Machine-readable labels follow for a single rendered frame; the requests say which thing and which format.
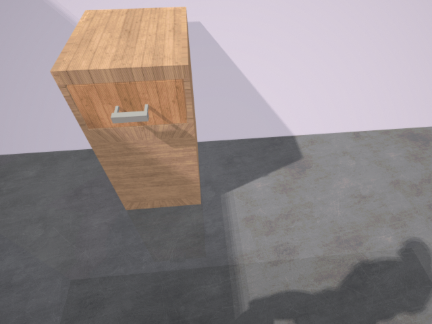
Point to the handle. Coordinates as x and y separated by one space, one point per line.
134 116

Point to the drawer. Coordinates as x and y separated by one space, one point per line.
165 98

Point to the cabinet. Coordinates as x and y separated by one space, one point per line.
148 166

